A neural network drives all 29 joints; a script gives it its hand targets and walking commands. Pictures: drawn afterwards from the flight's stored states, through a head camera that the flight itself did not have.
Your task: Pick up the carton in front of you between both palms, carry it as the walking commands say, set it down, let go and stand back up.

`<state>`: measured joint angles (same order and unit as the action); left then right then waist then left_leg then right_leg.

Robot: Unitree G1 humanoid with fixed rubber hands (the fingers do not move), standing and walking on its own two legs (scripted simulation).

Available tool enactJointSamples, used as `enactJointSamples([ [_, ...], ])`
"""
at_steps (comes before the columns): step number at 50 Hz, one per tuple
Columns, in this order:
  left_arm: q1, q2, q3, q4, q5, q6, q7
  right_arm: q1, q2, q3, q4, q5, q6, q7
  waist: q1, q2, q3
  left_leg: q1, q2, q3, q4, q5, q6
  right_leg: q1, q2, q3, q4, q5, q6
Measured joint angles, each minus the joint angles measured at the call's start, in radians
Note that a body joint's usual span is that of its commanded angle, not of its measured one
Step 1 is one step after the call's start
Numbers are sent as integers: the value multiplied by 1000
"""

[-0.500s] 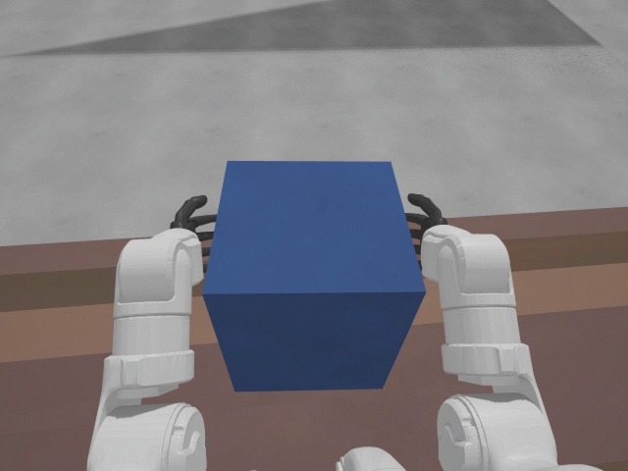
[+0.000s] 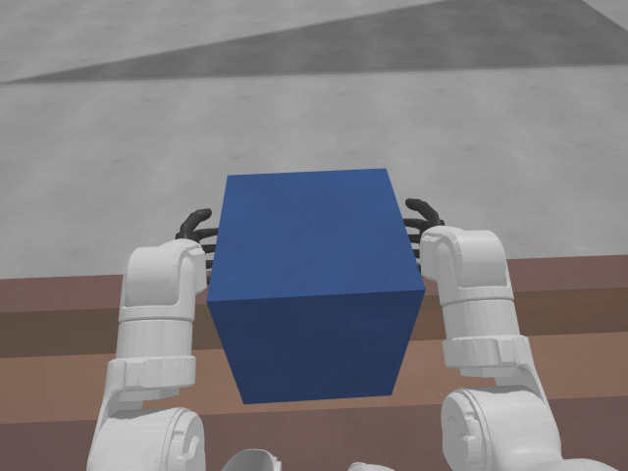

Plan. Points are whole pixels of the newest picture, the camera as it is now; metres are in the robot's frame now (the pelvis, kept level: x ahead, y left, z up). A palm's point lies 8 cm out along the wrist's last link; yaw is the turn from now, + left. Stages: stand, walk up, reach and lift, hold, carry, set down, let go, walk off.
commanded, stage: carry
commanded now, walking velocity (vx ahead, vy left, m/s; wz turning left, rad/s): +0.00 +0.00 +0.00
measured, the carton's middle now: (312, 289) +0.34 +0.01 +0.03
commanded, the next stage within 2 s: none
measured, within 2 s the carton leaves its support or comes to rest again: neither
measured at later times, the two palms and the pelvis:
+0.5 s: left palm (227, 161) +0.63 +0.16 +0.03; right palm (387, 160) +0.62 -0.14 +0.03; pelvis +0.28 +0.02 -0.11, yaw +0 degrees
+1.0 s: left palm (252, 133) +0.94 +0.16 -0.12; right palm (362, 125) +0.96 -0.14 -0.11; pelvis +0.60 +0.00 -0.23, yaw +0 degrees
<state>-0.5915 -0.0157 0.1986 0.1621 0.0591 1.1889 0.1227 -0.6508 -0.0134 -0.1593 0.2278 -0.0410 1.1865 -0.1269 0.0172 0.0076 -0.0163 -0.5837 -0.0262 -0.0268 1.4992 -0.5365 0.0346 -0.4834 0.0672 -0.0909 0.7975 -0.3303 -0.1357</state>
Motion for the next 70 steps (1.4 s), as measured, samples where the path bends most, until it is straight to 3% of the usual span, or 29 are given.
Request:
enactJointSamples([
  [4,34,-3,-7,-41,-18,-8,6,46,22,-6,-70,-15,6,-2,13,-2,53,-104,34,-10,-230,138,6,23,2,-7,27,-69,-9],
  [11,67,-29,-4,-70,-17,-81,6,116,56,-33,-152,-32,-54,-2,33,-8,49,-173,53,6,-367,411,6,92,19,14,48,-188,-8],
  [17,54,-23,-32,-94,-28,-110,6,130,52,-40,-225,-30,-63,-2,73,27,0,-50,25,54,-852,723,5,177,59,32,153,-373,0],
  [19,36,-10,-34,-92,-37,-100,6,119,55,-41,-229,-37,-55,-2,69,29,-25,22,4,94,-946,795,21,204,68,25,240,-457,3],
  [20,28,0,-32,-86,-43,-93,6,107,59,-40,-218,-42,-52,-2,55,29,-36,74,-6,114,-973,805,29,205,66,9,322,-435,8],
  [21,20,16,-28,-82,-53,-84,6,88,64,-35,-201,-50,-49,-2,33,20,-47,134,-17,125,-984,671,56,181,54,-5,447,-359,26],
  [23,-13,35,-27,-49,-62,-76,5,52,55,-31,-164,-56,-43,-2,-13,5,-56,174,-51,105,-919,312,96,71,32,-10,727,-326,65],
  [26,-22,23,-32,-17,-37,-37,5,49,24,-23,-113,-18,-18,-5,-49,-8,-49,158,-75,116,-773,210,114,-77,4,66,790,-275,81],
  [30,-10,2,-20,-10,-4,5,7,47,3,-7,-56,19,-5,-12,-69,-3,-27,191,-74,118,-703,105,118,-212,-73,122,530,-118,99],
  [35,15,-6,-6,-28,6,-1,6,53,12,-3,-36,22,-30,-13,-83,-4,-3,250,-70,93,-669,0,113,-293,-121,139,331,213,98],
  [41,19,-4,6,-109,7,-12,6,44,23,1,-85,22,-62,-13,-113,-41,4,319,-79,61,-548,-193,97,-181,-78,70,-149,581,95],
  [43,6,-15,1,-118,18,-18,7,40,16,-15,-103,31,-63,-13,-98,-50,-4,329,-82,75,-417,-257,91,-98,-46,17,-222,654,86],
  [44,-4,-23,-6,-113,26,-20,7,41,7,-26,-112,39,-61,-11,-76,-54,-9,322,-79,93,-309,-145,80,-32,-30,-14,-265,655,75],
  [46,-27,-32,-21,-96,41,-29,9,34,-11,-43,-114,47,-63,-1,-26,-48,-14,224,-46,133,-3,-11,59,60,-4,-13,-254,363,61],
  [47,-29,-29,-24,-87,39,-33,9,29,-11,-46,-106,45,-64,1,-5,-41,-15,170,-43,118,82,-19,39,66,8,-6,-210,219,61],
  [48,-24,-24,-28,-76,31,-35,10,30,-6,-48,-99,38,-61,2,10,-26,-13,118,-37,86,107,-21,29,59,25,-1,-153,117,65],
  [49,-16,-17,-33,-65,19,-32,12,37,3,-52,-96,28,-53,2,24,-18,-11,67,-32,50,86,-13,24,53,36,-4,-101,44,45],
  [51,-6,2,-40,-43,-11,-23,16,51,25,-57,-94,3,-37,1,44,-20,-3,-26,-11,-4,-37,49,19,54,41,-5,-37,-31,-14],
  [52,-3,9,-43,-31,-24,-23,17,59,33,-57,-94,-8,-32,2,51,-19,5,-62,4,-20,-121,86,16,62,40,-4,-19,-58,-15],
  [54,2,15,-49,-16,-40,-32,19,76,41,-59,-107,-21,-27,2,62,-14,24,-118,32,-35,-264,174,16,84,38,2,4,-111,-2],
  [57,2,12,-57,-10,-52,-54,22,98,47,-66,-144,-30,-30,2,76,-5,39,-164,53,-37,-463,462,15,111,34,19,57,-197,7],
  [61,3,-2,-63,-33,-56,-84,24,121,43,-70,-209,-28,-38,2,88,25,35,-98,41,5,-805,724,12,161,40,39,155,-349,21],
  [63,2,0,-57,-49,-60,-88,24,122,49,-67,-226,-33,-43,2,79,31,19,-29,20,49,-893,827,21,181,41,40,256,-422,29],
  [64,4,5,-52,-55,-64,-87,23,118,54,-61,-224,-38,-46,2,63,30,9,27,7,75,-936,848,28,185,34,31,334,-349,34],
  [65,7,12,-46,-60,-67,-85,19,108,57,-52,-215,-44,-47,2,37,36,-4,96,1,96,-978,831,39,175,31,15,450,-315,37],
  [67,-9,28,-33,-47,-65,-91,11,79,57,-35,-183,-53,-58,-1,-14,14,-26,138,-42,79,-910,417,45,94,11,31,698,-316,73],
  [68,-15,28,-26,-34,-61,-91,9,69,49,-28,-161,-46,-61,-3,-35,6,-31,132,-61,80,-858,291,87,47,6,53,757,-308,82],
  [69,-16,24,-24,-24,-53,-85,9,68,40,-24,-141,-34,-62,-5,-52,0,-34,120,-73,87,-809,256,115,0,-2,78,770,-275,84],
  [70,-10,17,-23,-20,-41,-76,9,70,33,-19,-123,-20,-59,-11,-65,-3,-37,113,-80,93,-764,221,117,-46,-14,100,755,-244,85],
])
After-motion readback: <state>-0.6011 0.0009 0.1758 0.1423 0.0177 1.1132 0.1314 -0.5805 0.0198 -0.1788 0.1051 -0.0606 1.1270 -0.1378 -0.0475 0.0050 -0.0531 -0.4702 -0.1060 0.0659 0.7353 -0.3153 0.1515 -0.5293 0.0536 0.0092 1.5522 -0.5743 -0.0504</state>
